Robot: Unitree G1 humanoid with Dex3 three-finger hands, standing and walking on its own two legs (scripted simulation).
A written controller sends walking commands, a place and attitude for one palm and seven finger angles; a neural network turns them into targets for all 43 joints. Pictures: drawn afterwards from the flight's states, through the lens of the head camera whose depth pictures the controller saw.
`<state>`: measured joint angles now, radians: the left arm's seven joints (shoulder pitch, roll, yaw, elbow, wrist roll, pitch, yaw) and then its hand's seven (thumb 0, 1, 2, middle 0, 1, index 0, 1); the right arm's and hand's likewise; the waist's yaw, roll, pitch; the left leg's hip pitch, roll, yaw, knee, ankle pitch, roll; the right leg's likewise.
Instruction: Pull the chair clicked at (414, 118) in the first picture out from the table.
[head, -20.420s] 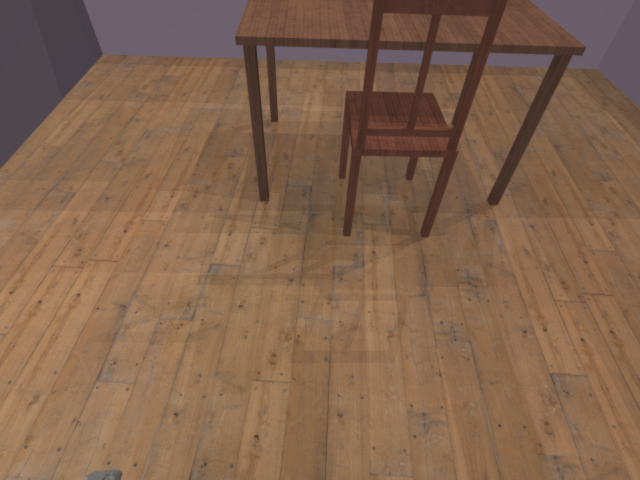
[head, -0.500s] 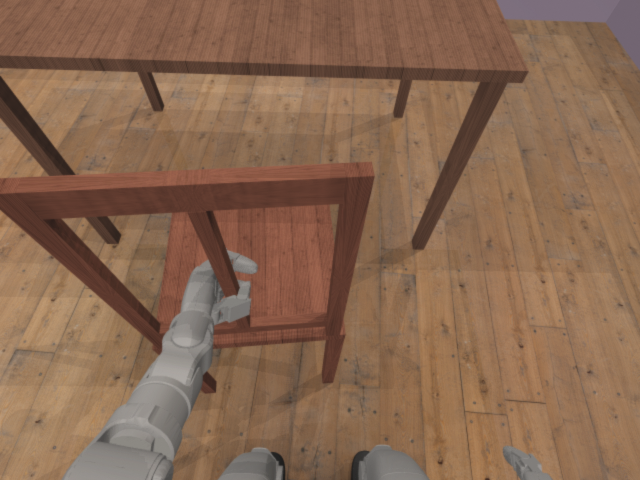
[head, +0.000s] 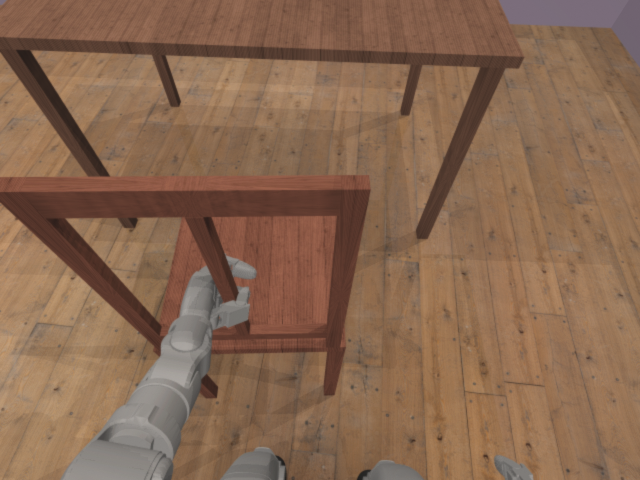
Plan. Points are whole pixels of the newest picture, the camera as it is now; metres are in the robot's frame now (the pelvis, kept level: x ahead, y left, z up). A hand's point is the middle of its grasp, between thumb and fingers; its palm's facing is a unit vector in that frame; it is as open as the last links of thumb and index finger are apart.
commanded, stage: step backward, pulling the chair out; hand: left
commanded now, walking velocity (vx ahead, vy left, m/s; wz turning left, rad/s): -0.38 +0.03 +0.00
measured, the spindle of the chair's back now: (226, 285) +0.36 +0.15 -0.04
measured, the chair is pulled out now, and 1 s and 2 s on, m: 0.37 0.55 0.60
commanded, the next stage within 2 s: stop walking, hand still on the chair in 0.88 s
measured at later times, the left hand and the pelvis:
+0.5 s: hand (233, 366) +0.26 +0.13 -0.06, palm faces +0.02 -0.98 -0.19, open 5.2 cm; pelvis -0.10 -0.01 +0.00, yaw -2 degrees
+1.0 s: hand (223, 451) +0.16 +0.12 -0.06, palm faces +0.04 -0.98 -0.18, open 5.2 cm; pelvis -0.18 -0.02 +0.00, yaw -1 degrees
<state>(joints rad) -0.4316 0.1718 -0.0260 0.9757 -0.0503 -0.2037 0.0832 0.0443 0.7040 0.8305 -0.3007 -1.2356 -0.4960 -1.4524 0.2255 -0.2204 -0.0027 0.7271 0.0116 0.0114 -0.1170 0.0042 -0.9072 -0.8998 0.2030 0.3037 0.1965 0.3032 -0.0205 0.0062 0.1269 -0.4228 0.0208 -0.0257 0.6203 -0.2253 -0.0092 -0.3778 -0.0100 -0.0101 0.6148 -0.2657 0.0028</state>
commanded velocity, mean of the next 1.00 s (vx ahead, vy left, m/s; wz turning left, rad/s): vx -0.31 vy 0.00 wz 0.02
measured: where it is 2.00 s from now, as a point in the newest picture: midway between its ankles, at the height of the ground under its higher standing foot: outside the picture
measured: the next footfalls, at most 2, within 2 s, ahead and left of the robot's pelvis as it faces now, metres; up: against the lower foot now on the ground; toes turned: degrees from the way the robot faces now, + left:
right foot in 0.02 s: +0.07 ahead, -0.13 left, +0.00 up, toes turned -1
right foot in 0.44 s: -0.07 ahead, -0.14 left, +0.00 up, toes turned -3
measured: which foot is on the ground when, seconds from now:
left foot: down 0.00-0.52, up 0.54-0.68, down 0.70-1.00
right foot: up 0.00-0.00, down 0.02-0.28, up 0.30-0.42, down 0.44-1.00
